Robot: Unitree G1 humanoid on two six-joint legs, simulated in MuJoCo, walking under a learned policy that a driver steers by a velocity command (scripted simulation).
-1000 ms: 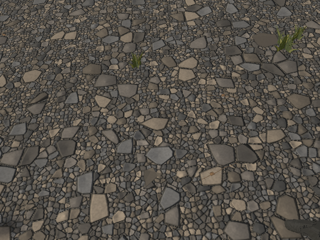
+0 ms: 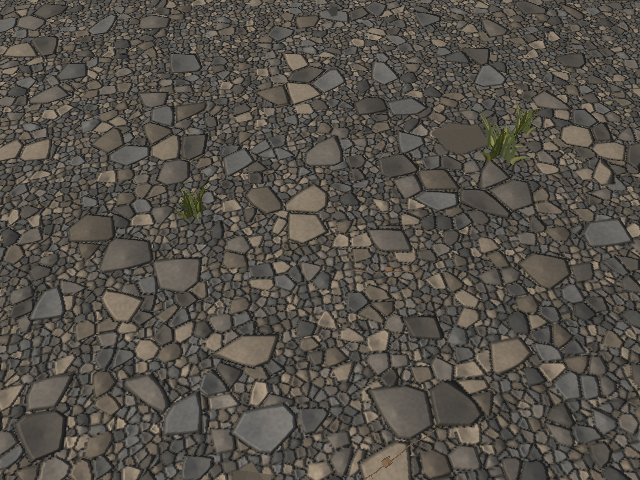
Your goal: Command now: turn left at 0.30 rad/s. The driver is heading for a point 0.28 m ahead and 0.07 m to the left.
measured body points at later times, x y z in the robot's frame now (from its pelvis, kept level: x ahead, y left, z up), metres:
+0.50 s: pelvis -0.02 +0.06 +0.02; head -0.01 +0.10 +0.46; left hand +0.05 +0.38 -0.11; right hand +0.14 -0.19 -0.08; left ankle -0.03 +0.12 -0.73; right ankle +0.02 -0.11 -0.65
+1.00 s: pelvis +0.12 +0.03 +0.01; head +0.15 +0.02 +0.46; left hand +0.22 +0.33 -0.09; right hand +0.22 -0.24 -0.13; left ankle -0.02 +0.12 -0.68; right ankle +0.19 -0.06 -0.73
